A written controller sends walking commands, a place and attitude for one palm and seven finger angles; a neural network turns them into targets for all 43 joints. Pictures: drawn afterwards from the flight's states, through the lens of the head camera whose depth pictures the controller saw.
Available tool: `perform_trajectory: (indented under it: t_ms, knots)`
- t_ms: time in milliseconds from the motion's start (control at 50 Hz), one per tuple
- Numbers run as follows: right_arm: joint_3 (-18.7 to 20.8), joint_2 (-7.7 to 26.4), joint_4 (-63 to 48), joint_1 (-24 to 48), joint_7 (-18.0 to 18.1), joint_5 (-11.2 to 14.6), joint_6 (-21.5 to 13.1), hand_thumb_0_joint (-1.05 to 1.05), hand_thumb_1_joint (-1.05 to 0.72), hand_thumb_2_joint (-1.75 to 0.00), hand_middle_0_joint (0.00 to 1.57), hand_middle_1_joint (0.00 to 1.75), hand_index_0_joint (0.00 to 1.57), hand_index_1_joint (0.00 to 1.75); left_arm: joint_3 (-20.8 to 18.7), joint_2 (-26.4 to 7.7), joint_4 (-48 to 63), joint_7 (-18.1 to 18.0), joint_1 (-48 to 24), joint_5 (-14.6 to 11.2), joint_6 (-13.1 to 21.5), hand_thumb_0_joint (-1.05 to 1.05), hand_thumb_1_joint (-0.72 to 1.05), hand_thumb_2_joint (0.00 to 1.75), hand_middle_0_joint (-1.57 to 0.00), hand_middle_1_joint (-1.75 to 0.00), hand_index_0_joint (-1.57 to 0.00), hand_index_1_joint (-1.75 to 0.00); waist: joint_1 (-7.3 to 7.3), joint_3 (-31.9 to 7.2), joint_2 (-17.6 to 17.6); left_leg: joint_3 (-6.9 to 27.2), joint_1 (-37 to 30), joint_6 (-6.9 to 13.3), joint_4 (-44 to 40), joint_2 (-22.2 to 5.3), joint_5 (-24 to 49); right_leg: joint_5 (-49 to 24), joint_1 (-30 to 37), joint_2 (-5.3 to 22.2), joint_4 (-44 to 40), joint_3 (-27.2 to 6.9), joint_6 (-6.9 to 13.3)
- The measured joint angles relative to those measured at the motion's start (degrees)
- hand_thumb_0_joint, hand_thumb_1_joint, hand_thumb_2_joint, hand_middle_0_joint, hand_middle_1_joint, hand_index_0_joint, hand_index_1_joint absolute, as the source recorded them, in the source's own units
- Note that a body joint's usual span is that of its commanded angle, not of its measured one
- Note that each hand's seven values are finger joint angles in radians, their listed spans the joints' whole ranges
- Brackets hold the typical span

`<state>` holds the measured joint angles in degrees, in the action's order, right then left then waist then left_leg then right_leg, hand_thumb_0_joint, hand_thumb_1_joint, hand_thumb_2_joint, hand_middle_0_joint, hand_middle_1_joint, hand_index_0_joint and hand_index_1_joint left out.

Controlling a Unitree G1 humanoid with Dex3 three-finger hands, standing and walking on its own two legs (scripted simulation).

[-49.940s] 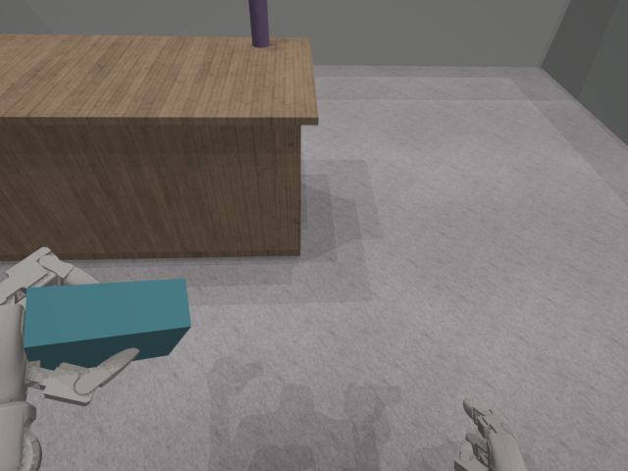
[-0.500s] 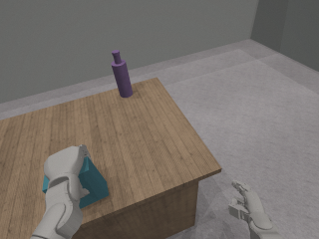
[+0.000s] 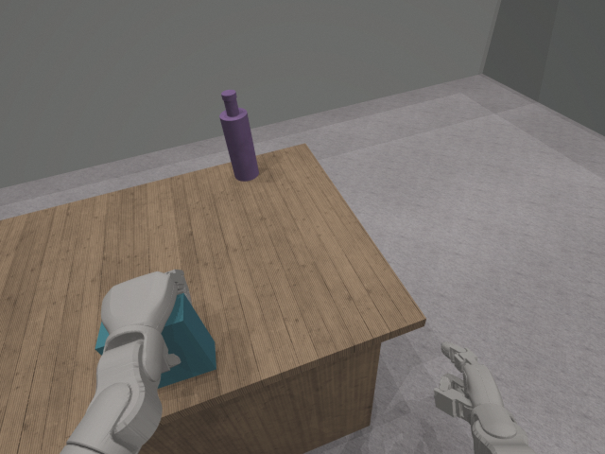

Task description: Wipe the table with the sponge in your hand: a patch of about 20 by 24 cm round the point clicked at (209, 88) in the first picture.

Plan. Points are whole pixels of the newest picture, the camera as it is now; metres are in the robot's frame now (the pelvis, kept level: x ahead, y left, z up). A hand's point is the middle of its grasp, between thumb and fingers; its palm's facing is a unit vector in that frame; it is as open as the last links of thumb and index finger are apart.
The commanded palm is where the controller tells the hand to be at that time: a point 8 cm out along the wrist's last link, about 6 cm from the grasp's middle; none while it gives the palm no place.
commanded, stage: lower the sponge onto the table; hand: left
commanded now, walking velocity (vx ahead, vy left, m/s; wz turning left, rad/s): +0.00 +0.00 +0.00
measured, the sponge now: (168, 352) +0.24 +0.25 -0.01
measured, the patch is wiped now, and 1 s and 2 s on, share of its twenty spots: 0.00 0.00 0.15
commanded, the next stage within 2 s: wipe forward along the first lane in 0.90 s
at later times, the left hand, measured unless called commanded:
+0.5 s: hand (162, 331) +0.25 +0.24 +0.04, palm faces +0.00 -0.14 -0.99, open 9.4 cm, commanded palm +0.22 +0.25 +0.11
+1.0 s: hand (166, 331) +0.25 +0.25 +0.03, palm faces -0.04 -0.10 -0.99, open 9.4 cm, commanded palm +0.23 +0.24 +0.08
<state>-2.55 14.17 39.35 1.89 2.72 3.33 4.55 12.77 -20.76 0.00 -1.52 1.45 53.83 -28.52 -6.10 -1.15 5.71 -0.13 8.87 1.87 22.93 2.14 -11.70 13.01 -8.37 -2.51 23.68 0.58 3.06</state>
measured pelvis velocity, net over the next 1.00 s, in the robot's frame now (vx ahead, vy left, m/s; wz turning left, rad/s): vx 0.00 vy -0.01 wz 0.00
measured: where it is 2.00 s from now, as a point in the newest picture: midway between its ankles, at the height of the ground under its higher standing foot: outside the picture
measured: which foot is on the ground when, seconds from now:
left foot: down 0.00-1.00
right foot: down 0.00-1.00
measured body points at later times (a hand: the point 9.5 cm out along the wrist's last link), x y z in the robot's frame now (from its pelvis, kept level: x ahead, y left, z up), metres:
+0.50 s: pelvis +0.01 +0.00 +0.00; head -0.01 -0.04 +0.45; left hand +0.24 +0.25 +0.10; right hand +0.26 -0.21 -0.08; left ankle +0.01 +0.10 -0.74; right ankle +0.00 -0.09 -0.74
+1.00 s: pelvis +0.00 -0.01 +0.00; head -0.01 -0.05 +0.44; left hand +0.25 +0.25 +0.08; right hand +0.25 -0.21 -0.09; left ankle +0.01 +0.10 -0.74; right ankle +0.00 -0.09 -0.74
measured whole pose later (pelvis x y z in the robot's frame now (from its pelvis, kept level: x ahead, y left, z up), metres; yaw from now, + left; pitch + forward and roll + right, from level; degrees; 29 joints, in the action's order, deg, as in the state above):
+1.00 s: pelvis +0.00 -0.01 +0.00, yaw +0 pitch +0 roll +0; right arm -0.8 14.6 40.2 -0.3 2.3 3.9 4.9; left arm 12.0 -18.4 -7.4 -8.5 1.6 55.6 -26.9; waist -6.0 -3.4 5.5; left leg 0.1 12.3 1.3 25.7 1.7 -13.3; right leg 14.5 -11.7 -3.0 26.3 0.8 3.6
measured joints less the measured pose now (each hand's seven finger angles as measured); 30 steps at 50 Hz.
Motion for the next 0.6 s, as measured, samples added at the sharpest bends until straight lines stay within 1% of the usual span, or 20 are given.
perform_trajectory:
  t_ms: [60, 100, 180, 240, 280, 320, 380, 440, 480, 540, 600]
  knots:
    - [0.29, -0.27, 0.28, -0.75, -0.03, -0.26, -0.41, 0.02, -0.9, -0.9, 0.2, 0.3, 0.2, 0.3, -0.68, -0.14, 0.16, -1.85, 0.53, 0.75, 2.13, 0.0, -0.48, 1.08, -0.82, -1.41, -0.82, -1.41, -0.28, -0.14, -0.46, -0.23, -0.05, -0.12, 0.2, -0.25, -0.31, 0.03, 0.08, -0.26, -0.08, -0.25, 0.12]
    - [0.38, -0.3, 0.69, -1.04, -0.17, -0.24, -0.42, 0.02, -0.9, -0.9, 0.2, 0.3, 0.2, 0.3, -1.64, -0.33, 0.05, -3.17, 0.91, 0.84, 2.36, 0.0, -0.48, 1.08, -0.82, -1.41, -0.82, -1.41, -0.35, -0.28, -0.63, -0.42, -0.19, -0.21, 0.18, -0.42, -0.47, 0.01, 0.21, -0.43, -0.23, -0.46, 0.19]
    - [0.72, 0.17, 1.22, -1.3, -0.47, 0.17, -0.17, 0.02, -0.9, -0.9, 0.2, 0.3, 0.2, 0.3, -2.83, -0.42, -0.98, -4.43, 0.93, 0.35, -0.14, 0.0, -0.47, 1.08, -0.82, -1.41, -0.82, -1.41, -0.16, -0.42, -0.56, -0.39, -0.09, -0.25, 0.23, -0.47, -0.6, 0.05, 0.22, -0.49, -0.38, -0.46, 0.18]
    - [1.05, 0.8, 1.01, -1.43, -0.53, 0.41, -0.07, 0.02, -0.9, -0.9, 0.2, 0.3, 0.2, 0.3, -2.8, -0.12, -1.34, -3.84, 1.33, -0.42, -1.83, 0.0, -0.47, 1.08, -0.81, -1.41, -0.82, -1.41, 0.12, -0.49, -0.21, -0.16, 0.23, -0.13, 0.36, -0.31, -0.63, 0.16, 0.0, -0.33, -0.28, -0.23, 0.08]
    - [1.19, 1.13, 0.87, -1.38, -0.45, 0.37, -0.04, 0.02, -0.9, -0.9, 0.2, 0.3, 0.2, 0.3, -2.54, 0.07, -1.36, -3.07, 1.96, -0.77, -1.84, 0.0, -0.47, 1.08, -0.81, -1.41, -0.82, -1.41, 0.24, -0.46, -0.04, -0.05, 0.44, -0.04, 0.52, -0.22, -0.7, 0.28, -0.16, -0.25, -0.16, -0.13, 0.01]
    - [1.4, 1.28, 0.55, -1.5, -0.31, 0.22, -0.14, 0.02, -0.9, -0.9, 0.2, 0.3, 0.2, 0.3, -2.04, 0.2, -0.98, -2.44, 2.77, -0.84, -1.14, 0.0, -0.47, 1.08, -0.81, -1.41, -0.82, -1.41, 0.25, -0.48, -0.01, 0.0, 0.66, 0.03, 0.77, -0.18, -0.84, 0.41, -0.33, -0.21, 0.03, -0.07, -0.03]
    - [1.74, 1.2, 0.34, -1.81, -0.18, -0.14, -0.58, 0.02, -0.9, -0.9, 0.2, 0.3, 0.2, 0.3, -1.21, 0.33, -0.18, -2.57, 3.75, 0.1, 1.02, 0.0, -0.47, 1.08, -0.81, -1.41, -0.82, -1.41, -0.06, -0.6, -0.21, 0.02, 0.9, 0.05, 1.18, -0.18, -1.11, 0.63, -0.52, -0.22, 0.34, -0.06, -0.03]
    - [2.04, 0.82, 0.3, -2.08, -0.29, -0.35, -1.04, 0.02, -0.9, -0.9, 0.2, 0.3, 0.2, 0.3, -0.79, 0.6, 0.69, -3.94, 4.24, 0.75, 3.08, 0.0, -0.47, 1.08, -0.81, -1.41, -0.82, -1.41, -0.45, -0.87, -0.44, -0.07, 1.0, 0.01, 1.51, -0.24, -1.36, 0.8, -0.64, -0.29, 0.62, -0.15, 0.02]
    - [2.03, 0.52, 0.48, -1.93, -0.5, -0.3, -1.02, 0.02, -0.9, -0.9, 0.2, 0.3, 0.2, 0.3, -0.69, 1.01, 0.56, -5.02, 4.22, 1.01, 3.55, 0.0, -0.47, 1.08, -0.81, -1.41, -0.82, -1.41, -0.54, -1.02, -0.5, -0.15, 0.97, -0.05, 1.55, -0.28, -1.42, 0.83, -0.65, -0.33, 0.69, -0.24, 0.05]
    - [1.75, 0.1, 0.71, -1.44, -0.83, -0.04, -0.65, 0.02, -0.9, -0.9, 0.2, 0.3, 0.2, 0.3, -0.53, 1.6, -0.69, -6.23, 3.59, 1.28, 2.4, 0.0, -0.47, 1.08, -0.81, -1.41, -0.82, -1.41, -0.43, -1.21, -0.51, -0.26, 1.02, -0.11, 1.45, -0.29, -1.32, 0.8, -0.84, -0.33, 0.81, -0.36, 0.07]
    - [1.41, -0.17, 0.76, -0.88, -1.1, 0.21, -0.11, 0.02, -0.9, -0.9, 0.2, 0.3, 0.2, 0.3, -0.54, 1.99, -2.27, -6.56, 2.81, 1.17, 0.54, 0.0, -0.47, 1.08, -0.81, -1.41, -0.82, -1.41, -0.26, -1.19, -0.48, -0.31, 1.16, -0.15, 1.34, -0.29, -1.14, 0.73, -1.09, -0.33, 0.93, -0.41, 0.11]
